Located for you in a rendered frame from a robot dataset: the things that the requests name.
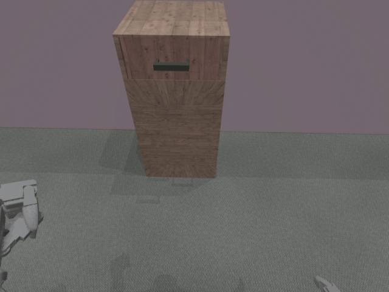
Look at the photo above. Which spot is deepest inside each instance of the cabinet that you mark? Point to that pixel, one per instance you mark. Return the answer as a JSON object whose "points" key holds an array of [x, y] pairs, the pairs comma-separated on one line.
{"points": [[177, 122]]}

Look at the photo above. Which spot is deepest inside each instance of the handle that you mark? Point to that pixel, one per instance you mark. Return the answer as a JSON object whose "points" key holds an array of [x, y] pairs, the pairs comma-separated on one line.
{"points": [[170, 66]]}

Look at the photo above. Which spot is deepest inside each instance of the left robot hand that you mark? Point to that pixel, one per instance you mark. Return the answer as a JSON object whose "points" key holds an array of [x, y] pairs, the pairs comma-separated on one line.
{"points": [[19, 202]]}

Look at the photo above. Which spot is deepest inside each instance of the drawer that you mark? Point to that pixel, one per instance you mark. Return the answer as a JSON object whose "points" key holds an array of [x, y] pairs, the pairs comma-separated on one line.
{"points": [[204, 54]]}

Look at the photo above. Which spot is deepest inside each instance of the right robot hand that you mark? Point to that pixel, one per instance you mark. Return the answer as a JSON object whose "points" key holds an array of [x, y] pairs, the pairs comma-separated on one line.
{"points": [[324, 285]]}

